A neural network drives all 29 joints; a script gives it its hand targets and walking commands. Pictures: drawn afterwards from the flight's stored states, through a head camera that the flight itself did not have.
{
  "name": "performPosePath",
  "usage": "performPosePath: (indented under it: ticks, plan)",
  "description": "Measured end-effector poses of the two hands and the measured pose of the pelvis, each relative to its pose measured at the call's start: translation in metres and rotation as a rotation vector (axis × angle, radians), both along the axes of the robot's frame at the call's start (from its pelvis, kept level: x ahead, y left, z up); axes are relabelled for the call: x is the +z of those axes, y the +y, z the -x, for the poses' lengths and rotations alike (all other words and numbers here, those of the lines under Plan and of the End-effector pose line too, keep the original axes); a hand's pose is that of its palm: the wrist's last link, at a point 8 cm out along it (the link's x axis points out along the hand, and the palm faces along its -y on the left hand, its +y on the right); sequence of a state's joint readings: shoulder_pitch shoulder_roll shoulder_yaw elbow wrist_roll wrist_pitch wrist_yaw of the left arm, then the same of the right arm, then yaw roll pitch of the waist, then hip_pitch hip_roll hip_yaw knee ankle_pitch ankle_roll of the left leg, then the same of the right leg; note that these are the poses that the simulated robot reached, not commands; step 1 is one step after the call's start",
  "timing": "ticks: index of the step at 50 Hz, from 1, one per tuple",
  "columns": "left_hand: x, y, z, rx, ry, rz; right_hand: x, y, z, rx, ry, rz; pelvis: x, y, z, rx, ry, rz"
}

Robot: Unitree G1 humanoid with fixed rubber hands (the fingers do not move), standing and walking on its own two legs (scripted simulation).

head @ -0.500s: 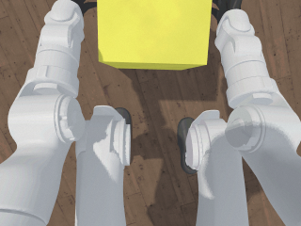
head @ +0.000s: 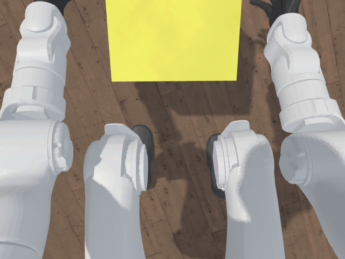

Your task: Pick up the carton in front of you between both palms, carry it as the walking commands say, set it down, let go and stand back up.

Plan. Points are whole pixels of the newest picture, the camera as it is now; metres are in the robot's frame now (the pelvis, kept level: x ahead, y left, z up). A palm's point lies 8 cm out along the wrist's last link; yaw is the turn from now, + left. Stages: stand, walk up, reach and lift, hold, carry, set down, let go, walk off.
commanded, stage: set down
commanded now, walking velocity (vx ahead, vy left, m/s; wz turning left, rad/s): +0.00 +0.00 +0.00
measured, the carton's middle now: (172, 31) +0.50 +0.04 -0.25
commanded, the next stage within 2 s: let go in 0.94 s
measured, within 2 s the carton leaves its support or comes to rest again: neither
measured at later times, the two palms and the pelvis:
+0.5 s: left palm out of the picture +0.52 +0.25 +0.01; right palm out of the picture +0.52 -0.14 +0.01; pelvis +0.01 +0.00 +0.12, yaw +1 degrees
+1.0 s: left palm out of the picture +0.52 +0.25 +0.15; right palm out of the picture +0.51 -0.15 +0.16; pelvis +0.05 +0.01 +0.25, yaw +2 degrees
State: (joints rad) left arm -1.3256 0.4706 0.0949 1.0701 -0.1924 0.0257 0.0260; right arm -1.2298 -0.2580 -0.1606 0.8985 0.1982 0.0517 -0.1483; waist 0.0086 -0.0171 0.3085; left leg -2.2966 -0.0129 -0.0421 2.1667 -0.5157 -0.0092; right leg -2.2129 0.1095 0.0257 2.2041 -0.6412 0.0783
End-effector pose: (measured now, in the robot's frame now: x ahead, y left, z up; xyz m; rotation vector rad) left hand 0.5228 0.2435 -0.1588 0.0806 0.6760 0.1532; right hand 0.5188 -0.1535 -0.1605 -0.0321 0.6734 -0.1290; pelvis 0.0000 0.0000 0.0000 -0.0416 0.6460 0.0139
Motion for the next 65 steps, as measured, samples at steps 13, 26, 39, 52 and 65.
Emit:
performPosePath:
  ticks: [13, 26, 39, 52, 65]
  plan:
    - [0.09, -0.005, 0.004, -0.007, -0.015, 0.01, 0.099, 0.005, 0.002, -0.011, -0.042, 0.012, 0.058, -0.002, -0.005, 0.005, 0.099, 0.004]
    - [0.176, 0.005, 0.005, -0.017, -0.036, 0.018, 0.178, 0.012, 0.003, -0.018, -0.038, 0.027, 0.131, 0.001, -0.007, 0.023, 0.152, 0.01]
    - [0.255, 0.01, 0.002, -0.035, -0.035, 0.001, 0.259, 0.0, 0.006, -0.031, -0.059, 0.017, 0.196, 0.008, -0.027, 0.029, 0.165, 0.013]
    - [0.321, 0.008, 0.006, -0.046, -0.025, -0.002, 0.326, 0.003, 0.006, 0.013, -0.047, 0.037, 0.263, 0.009, -0.05, 0.037, 0.139, -0.001]
    - [0.374, 0.012, 0.088, -0.026, 0.083, -0.065, 0.379, -0.021, 0.071, 0.152, 0.072, 0.098, 0.326, 0.006, -0.088, 0.048, -0.004, -0.019]
